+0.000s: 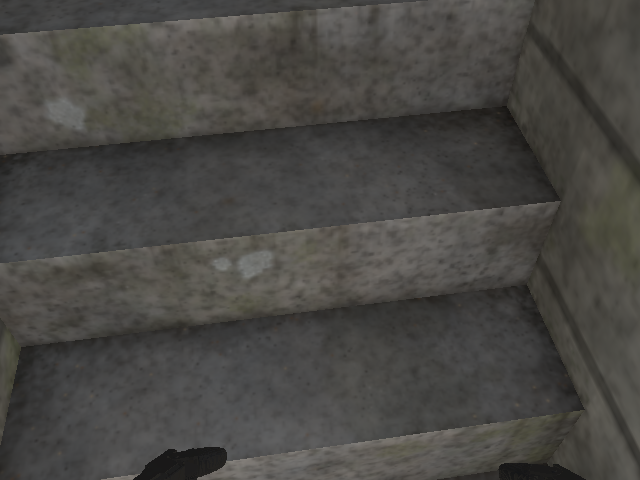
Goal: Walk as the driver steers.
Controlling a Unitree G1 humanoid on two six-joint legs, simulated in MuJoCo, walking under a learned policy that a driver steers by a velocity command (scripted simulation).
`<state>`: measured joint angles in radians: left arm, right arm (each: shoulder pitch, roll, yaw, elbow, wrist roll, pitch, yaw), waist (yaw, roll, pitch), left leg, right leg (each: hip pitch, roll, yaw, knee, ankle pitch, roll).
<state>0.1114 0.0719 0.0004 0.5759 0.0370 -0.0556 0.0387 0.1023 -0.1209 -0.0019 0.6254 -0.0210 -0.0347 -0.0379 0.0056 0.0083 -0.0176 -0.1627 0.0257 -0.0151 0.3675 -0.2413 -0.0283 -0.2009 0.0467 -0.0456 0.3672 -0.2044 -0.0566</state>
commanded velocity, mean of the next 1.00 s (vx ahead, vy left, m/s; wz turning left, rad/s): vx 0.41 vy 0.00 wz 0.00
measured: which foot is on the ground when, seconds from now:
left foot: down 0.00-1.00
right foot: down 0.00-1.00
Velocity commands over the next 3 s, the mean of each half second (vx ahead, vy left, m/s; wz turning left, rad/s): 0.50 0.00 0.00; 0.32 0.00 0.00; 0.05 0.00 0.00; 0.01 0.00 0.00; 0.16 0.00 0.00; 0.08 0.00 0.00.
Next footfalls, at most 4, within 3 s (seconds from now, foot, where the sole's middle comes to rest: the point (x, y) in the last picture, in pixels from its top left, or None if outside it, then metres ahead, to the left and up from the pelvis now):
none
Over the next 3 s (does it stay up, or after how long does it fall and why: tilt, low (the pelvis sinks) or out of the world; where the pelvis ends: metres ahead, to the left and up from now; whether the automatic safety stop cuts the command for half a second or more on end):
stays up -0.02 0.03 0.00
